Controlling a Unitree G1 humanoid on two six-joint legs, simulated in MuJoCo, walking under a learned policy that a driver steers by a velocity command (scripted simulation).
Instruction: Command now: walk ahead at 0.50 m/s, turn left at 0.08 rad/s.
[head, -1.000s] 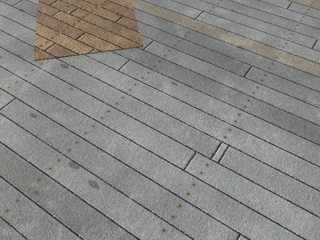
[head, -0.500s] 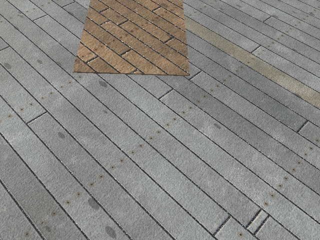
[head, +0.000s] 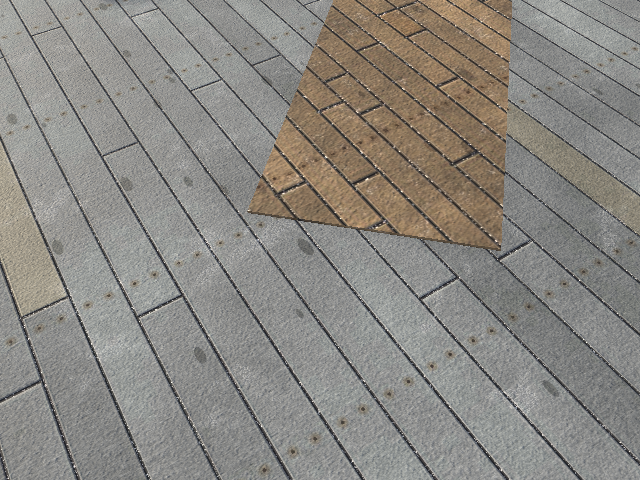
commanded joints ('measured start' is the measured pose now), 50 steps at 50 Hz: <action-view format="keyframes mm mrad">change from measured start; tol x32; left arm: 1 12 130 23 -36 -3 -16 1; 50 -177 192 78 -195 11 115 20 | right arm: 1 -110 -17 11 -84 7 -13 7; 12 279 -260 -66 6 -19 -44 -45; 50 25 -70 -39 -74 15 82 -73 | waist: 1 -2 -124 32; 12 -133 215 -340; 50 -11 -154 -92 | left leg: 1 25 -2 60 -164 107 -14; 10 561 -47 35 -457 14 82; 12 917 405 -588 -597 -148 226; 17 491 197 -136 -736 3 107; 22 492 182 84 -687 577 117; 33 605 192 233 -319 791 88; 35 434 111 256 110 386 9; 36 130 -77 229 421 -528 -42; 50 84 -54 -33 51 -219 -82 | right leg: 1 -46 -229 125 -112 325 -114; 9 61 -268 145 173 626 -78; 13 -557 -80 107 957 -297 -26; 33 -308 -36 -71 357 -2 -50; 36 187 -413 438 318 1138 -269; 39 -27 -373 461 93 452 -309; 50 -182 -195 451 -4 -115 -155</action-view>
